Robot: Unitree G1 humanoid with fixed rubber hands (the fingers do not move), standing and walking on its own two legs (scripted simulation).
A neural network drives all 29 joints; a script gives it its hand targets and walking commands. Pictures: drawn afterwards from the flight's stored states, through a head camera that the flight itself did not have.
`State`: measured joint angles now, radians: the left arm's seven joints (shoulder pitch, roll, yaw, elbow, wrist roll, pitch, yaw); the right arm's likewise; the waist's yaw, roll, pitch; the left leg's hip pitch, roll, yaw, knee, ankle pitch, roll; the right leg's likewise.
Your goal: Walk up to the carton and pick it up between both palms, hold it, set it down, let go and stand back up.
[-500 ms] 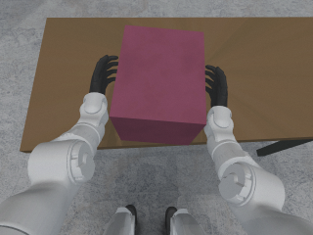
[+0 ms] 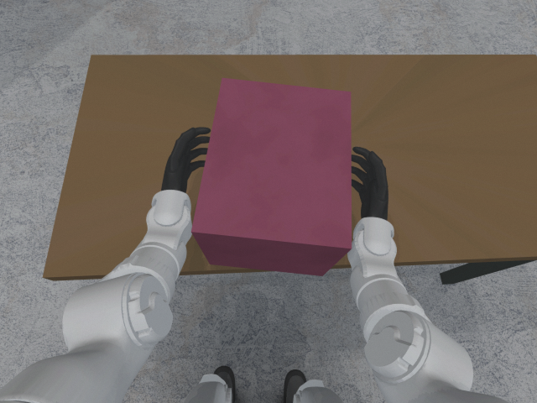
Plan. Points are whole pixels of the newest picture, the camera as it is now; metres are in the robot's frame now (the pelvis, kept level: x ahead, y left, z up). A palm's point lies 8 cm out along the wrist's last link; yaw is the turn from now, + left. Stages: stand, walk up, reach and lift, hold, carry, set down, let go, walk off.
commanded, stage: reach and lift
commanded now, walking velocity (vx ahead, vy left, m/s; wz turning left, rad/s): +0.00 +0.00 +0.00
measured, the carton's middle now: (275, 183) +0.46 -0.01 -0.07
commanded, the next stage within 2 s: none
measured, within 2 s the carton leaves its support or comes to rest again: leaves its support in 1.94 s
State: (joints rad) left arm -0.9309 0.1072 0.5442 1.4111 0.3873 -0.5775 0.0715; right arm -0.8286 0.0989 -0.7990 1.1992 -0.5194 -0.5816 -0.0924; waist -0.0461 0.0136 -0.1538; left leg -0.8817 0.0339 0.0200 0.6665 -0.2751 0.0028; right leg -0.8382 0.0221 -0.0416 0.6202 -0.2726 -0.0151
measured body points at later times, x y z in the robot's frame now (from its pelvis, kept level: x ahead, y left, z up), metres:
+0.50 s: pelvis -0.01 +0.00 +0.00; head +0.16 +0.01 +0.42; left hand +0.45 +0.15 -0.02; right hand +0.42 -0.16 -0.03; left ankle +0.00 +0.11 -0.71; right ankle -0.01 -0.11 -0.71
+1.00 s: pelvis -0.01 +0.00 -0.01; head +0.15 +0.00 +0.41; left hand +0.45 +0.15 -0.02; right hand +0.42 -0.16 -0.03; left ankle +0.00 +0.11 -0.71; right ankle -0.01 -0.11 -0.71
